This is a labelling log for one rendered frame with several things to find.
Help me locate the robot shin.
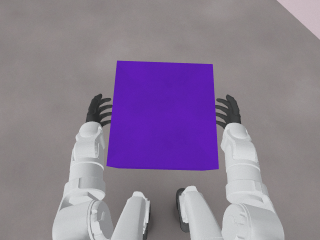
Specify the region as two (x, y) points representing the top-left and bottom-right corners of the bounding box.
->
(182, 186), (203, 223)
(127, 191), (147, 234)

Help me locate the right robot forearm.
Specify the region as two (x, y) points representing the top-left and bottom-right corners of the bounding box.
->
(220, 122), (285, 240)

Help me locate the robot left upper arm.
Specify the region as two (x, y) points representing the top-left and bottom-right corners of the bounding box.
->
(53, 199), (114, 240)

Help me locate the left robot forearm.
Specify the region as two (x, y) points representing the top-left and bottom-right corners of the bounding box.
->
(52, 121), (106, 240)

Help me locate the robot left hand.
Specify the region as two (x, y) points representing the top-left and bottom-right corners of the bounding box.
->
(85, 93), (113, 127)

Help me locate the robot right hand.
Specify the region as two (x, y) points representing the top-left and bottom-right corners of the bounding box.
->
(215, 94), (241, 129)

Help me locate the carton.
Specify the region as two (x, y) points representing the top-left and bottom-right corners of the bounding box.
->
(106, 60), (219, 171)

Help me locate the right robot shin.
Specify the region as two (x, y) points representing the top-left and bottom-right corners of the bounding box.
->
(182, 186), (203, 223)

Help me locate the robot right upper arm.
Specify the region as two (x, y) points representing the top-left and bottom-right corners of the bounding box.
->
(221, 202), (284, 240)

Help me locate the left robot shin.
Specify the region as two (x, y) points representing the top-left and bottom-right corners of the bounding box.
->
(127, 191), (147, 234)

